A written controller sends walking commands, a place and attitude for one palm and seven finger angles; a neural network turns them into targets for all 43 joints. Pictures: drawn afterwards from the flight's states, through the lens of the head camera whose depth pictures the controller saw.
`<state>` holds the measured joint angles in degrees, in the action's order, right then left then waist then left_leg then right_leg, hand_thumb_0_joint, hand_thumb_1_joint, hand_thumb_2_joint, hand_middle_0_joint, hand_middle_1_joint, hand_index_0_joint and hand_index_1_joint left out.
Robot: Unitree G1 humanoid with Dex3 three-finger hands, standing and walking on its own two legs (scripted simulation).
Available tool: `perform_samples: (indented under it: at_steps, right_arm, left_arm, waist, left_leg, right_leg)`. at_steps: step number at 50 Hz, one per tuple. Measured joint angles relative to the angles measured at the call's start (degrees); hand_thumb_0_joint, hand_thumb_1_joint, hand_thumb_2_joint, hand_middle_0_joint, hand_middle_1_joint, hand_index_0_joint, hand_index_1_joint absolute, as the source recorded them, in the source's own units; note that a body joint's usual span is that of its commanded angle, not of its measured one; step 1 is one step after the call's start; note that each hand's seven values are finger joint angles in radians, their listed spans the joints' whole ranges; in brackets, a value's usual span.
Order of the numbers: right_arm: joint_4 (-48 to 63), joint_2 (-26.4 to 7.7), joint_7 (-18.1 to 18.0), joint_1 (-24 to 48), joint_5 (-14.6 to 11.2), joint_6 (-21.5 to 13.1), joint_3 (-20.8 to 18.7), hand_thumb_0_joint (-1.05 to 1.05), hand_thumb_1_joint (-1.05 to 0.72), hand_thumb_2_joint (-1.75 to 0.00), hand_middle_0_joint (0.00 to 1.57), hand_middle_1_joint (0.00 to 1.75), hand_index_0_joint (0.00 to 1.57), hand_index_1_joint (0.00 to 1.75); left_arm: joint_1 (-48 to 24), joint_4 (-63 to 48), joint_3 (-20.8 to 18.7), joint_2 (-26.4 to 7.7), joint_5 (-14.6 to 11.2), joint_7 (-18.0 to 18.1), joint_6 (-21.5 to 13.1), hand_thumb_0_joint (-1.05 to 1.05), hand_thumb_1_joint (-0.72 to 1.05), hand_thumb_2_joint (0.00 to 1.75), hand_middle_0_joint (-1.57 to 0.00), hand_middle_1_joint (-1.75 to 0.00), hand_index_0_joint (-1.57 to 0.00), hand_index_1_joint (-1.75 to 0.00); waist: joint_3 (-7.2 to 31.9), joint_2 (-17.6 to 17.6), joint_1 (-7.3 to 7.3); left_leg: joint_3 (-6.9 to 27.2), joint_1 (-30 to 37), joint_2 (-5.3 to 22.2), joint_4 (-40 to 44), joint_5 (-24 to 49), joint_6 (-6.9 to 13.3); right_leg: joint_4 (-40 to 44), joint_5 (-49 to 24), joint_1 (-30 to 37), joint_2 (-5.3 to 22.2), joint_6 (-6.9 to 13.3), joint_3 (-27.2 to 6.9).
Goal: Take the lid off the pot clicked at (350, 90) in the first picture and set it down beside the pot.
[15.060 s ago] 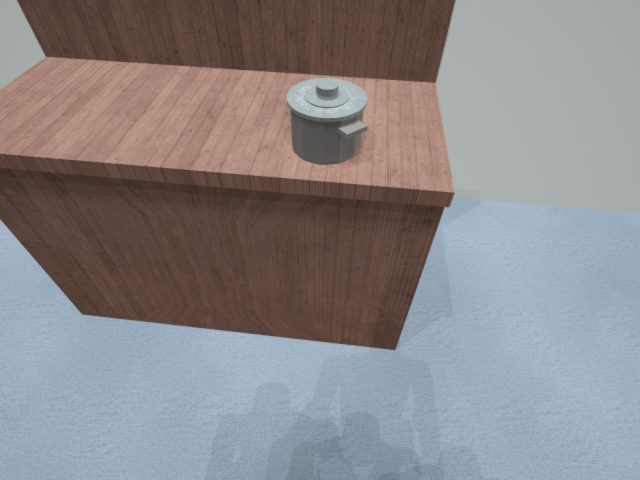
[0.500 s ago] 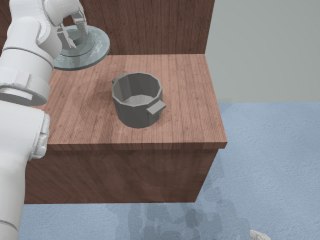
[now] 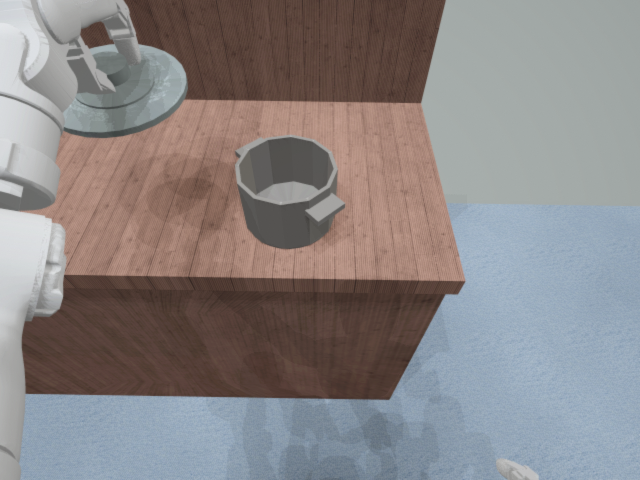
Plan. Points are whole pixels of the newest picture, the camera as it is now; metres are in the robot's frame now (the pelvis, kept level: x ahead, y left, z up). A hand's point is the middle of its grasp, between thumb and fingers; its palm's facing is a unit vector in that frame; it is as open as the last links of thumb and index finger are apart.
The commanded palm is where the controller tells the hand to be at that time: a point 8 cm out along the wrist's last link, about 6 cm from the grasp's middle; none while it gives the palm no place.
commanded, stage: move the lid sideways beside the pot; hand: left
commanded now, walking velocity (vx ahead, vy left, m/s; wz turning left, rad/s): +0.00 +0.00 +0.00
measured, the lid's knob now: (107, 69) +0.51 +0.24 +0.24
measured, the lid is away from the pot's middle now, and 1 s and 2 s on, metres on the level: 0.19 0.22 0.23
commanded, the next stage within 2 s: lower the lid onto the table in 0.54 s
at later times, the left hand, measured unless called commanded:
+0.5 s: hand (41, 68) +0.47 +0.28 +0.26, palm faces -0.26 -0.08 -0.96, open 7.7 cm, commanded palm +0.48 +0.28 +0.34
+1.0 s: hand (75, 87) +0.48 +0.27 +0.24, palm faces -0.32 -0.11 -0.94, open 7.7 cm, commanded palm +0.50 +0.27 +0.31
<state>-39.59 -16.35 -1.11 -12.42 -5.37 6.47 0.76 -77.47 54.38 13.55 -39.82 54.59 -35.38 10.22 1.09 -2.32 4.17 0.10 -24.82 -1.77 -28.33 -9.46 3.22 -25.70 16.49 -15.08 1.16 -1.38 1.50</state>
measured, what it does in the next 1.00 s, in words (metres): stands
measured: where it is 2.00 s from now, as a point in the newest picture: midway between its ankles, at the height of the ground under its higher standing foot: outside the picture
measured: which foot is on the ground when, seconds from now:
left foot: down 0.00-1.00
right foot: down 0.00-1.00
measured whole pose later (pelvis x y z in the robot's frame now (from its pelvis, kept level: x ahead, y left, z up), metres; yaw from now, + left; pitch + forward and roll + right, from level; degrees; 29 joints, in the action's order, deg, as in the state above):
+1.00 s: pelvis +0.00 +0.00 +0.00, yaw +0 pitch +7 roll -2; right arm -41.2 -16.6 -2.1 -13.0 -5.5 4.5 1.4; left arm -78.6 60.5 13.0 -42.2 55.2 -35.0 9.2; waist 0.4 -2.2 5.1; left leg 0.6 -27.0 -1.7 -30.2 -10.4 3.4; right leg -25.9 16.7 -16.4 0.9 -1.6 1.9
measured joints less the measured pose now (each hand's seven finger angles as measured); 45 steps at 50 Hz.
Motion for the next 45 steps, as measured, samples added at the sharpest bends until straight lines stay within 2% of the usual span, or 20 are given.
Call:
perform_samples:
  at_steps: [8, 22, 28, 33, 36, 45]
  right_arm:
    - [-0.74, -0.31, -0.46, -0.54, -0.15, -0.19, -0.05, 0.01, -0.91, -0.90, 0.20, 0.30, 0.20, 0.30]
    - [-0.20, -0.73, -0.63, -1.37, -0.36, 0.57, 0.16, 0.01, -0.91, -0.90, 0.20, 0.30, 0.20, 0.30]
    - [-0.26, -0.99, -0.57, -2.10, -0.53, 1.10, -0.24, 0.01, -0.91, -0.90, 0.20, 0.30, 0.20, 0.30]
    - [-1.14, -0.97, -0.72, -1.84, -0.62, 0.99, -0.28, 0.01, -0.91, -0.90, 0.20, 0.30, 0.20, 0.30]
    - [-1.82, -0.86, -0.71, -1.31, -0.57, 0.24, -0.24, 0.01, -0.91, -0.90, 0.20, 0.30, 0.20, 0.30]
    - [-1.81, -0.32, -0.80, 0.07, -0.27, -1.56, 0.50, 0.00, -0.91, -0.90, 0.20, 0.30, 0.21, 0.30]
  left_arm:
    - [0.05, -0.37, 0.83, -1.11, -0.36, -0.16, -1.02, -0.04, 0.30, 0.78, -0.78, -1.05, -0.56, -0.91]
    - [0.49, 1.97, -3.89, -5.92, 1.17, -0.33, -4.13, -0.05, 0.30, 0.78, -0.78, -1.05, -0.56, -0.91]
    - [1.20, 0.83, -3.26, -7.63, 1.04, -0.68, -4.06, -0.05, 0.31, 0.78, -0.78, -1.05, -0.56, -0.91]
    - [1.21, -0.77, -1.23, -6.99, 0.08, -1.15, -3.89, -0.04, 0.31, 0.78, -0.78, -1.05, -0.56, -0.91]
    - [0.01, 0.16, 0.00, -5.33, -0.40, -1.17, -2.53, -0.04, 0.31, 0.78, -0.78, -1.05, -0.56, -0.91]
    - [-1.37, 4.74, 0.42, -2.77, 0.19, -0.48, -0.50, -0.05, 0.31, 0.78, -0.79, -1.05, -0.56, -0.91]
  waist:
    - [-0.52, -0.18, -0.32]
    - [-0.69, -0.03, 0.68]
    - [-0.83, -0.09, 0.20]
    - [-1.17, -0.05, -0.49]
    - [-1.39, -0.01, -0.71]
    - [-0.95, 0.10, 0.32]
  left_leg:
    - [0.30, -0.38, -0.14, -0.26, 0.03, 0.13]
    - [-0.17, -0.89, 0.38, -0.81, -0.54, 0.13]
    - [0.13, -1.22, 0.46, -1.11, -0.72, 0.11]
    - [0.73, -1.29, 0.27, -1.22, -0.62, 0.12]
    - [1.11, -1.29, 0.04, -1.28, -0.50, 0.13]
    - [0.81, -1.67, 0.02, -1.56, -0.66, 0.20]
  right_leg:
    - [0.11, -0.09, -0.08, 0.07, -0.02, 0.32]
    - [0.38, -0.21, -0.47, -0.36, -0.14, -0.26]
    - [0.71, -0.27, -0.40, -0.52, -0.08, 0.02]
    - [0.94, -0.32, -0.09, -0.46, -0.04, 0.64]
    - [0.82, -0.25, 0.05, -0.32, 0.04, 1.06]
    - [0.21, -0.03, -0.60, -0.21, -0.18, 0.74]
